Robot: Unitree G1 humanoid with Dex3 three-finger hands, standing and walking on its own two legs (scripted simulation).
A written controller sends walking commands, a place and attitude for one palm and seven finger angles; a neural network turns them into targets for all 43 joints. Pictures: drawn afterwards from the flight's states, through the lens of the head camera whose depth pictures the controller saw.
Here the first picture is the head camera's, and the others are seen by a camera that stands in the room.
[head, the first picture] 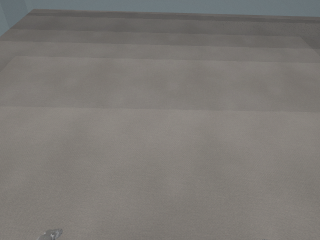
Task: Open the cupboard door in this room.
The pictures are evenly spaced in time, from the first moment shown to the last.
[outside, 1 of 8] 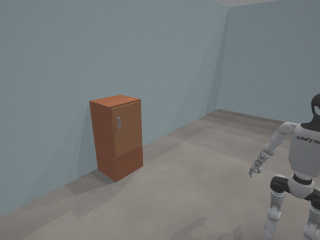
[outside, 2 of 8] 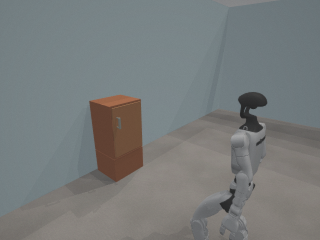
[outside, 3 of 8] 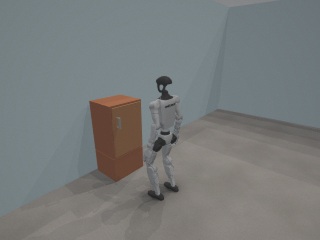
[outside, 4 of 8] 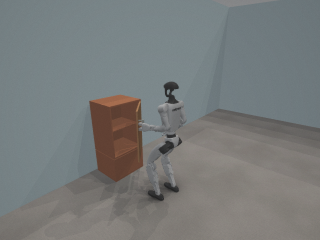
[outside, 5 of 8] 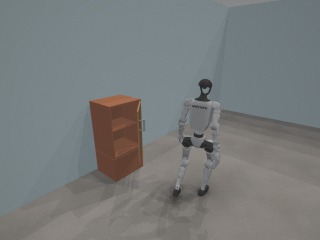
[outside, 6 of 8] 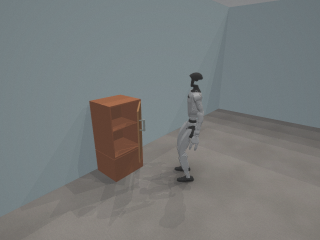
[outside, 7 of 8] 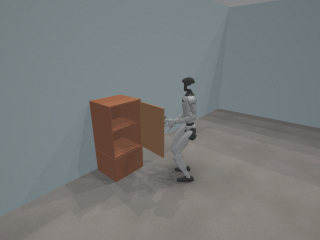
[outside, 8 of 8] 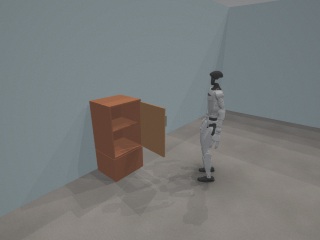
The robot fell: no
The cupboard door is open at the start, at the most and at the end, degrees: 0 86 85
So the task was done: yes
